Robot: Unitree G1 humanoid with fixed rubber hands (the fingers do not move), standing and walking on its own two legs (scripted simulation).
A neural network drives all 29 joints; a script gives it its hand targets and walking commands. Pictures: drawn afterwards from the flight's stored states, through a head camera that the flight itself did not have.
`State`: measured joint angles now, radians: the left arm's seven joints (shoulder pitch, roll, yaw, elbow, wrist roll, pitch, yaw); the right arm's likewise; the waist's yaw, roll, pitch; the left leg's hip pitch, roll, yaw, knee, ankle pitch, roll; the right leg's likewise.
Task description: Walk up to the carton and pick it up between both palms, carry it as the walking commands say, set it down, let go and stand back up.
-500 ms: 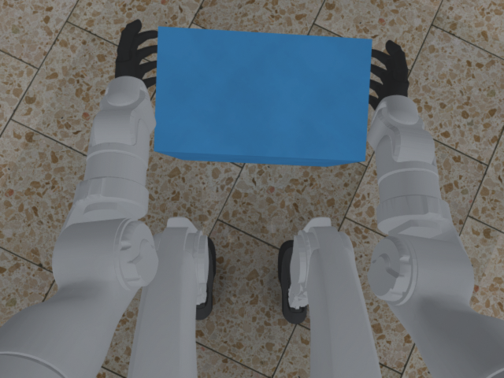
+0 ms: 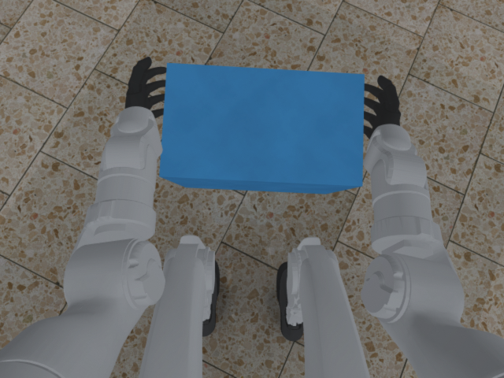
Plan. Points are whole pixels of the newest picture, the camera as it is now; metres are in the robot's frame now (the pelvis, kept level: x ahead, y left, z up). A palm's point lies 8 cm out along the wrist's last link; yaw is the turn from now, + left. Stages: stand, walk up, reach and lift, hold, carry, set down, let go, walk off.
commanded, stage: reach and lift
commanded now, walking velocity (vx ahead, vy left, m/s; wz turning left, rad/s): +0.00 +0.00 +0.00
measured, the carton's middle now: (260, 140) +0.48 -0.01 -0.14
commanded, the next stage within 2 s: none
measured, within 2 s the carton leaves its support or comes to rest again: neither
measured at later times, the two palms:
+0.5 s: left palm (122, 97) +0.47 +0.17 +0.02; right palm (409, 120) +0.45 -0.19 +0.02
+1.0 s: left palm (90, 73) +0.46 +0.18 +0.10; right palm (448, 105) +0.44 -0.19 +0.09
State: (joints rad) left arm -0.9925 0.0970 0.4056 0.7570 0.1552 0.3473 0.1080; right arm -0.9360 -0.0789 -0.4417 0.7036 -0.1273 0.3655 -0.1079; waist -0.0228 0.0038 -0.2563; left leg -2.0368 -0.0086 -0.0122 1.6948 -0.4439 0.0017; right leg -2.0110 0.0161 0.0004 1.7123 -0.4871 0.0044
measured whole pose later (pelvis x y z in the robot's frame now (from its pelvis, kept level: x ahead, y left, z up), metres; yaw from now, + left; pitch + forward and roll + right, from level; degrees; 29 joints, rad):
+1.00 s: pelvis +0.04 +0.00 +0.13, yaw +0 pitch +37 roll -1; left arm -0.71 -0.01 0.41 0.67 0.20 0.34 0.08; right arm -0.65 0.01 -0.44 0.63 -0.17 0.36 -0.07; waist -0.01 0.00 -0.31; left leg -1.49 -0.01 -0.02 1.26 -0.40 0.00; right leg -1.47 0.02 0.01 1.26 -0.43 0.01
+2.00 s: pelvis +0.08 +0.01 +0.25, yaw +1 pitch +16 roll +0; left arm -0.44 -0.09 0.42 0.47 0.31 0.43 -0.08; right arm -0.37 0.10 -0.44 0.41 -0.30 0.47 0.07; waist -0.03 0.01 -0.14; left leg -0.67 -0.02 -0.02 0.61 -0.22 0.02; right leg -0.64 0.01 0.02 0.61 -0.24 0.01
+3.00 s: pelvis +0.11 +0.00 +0.28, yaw +0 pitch -5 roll +0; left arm -0.23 -0.12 0.31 0.22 0.32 0.69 -0.05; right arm -0.21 0.12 -0.31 0.20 -0.31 0.71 0.04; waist -0.01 -0.01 -0.02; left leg -0.02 -0.01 -0.01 0.25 -0.13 0.01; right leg 0.00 0.01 0.04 0.24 -0.15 0.00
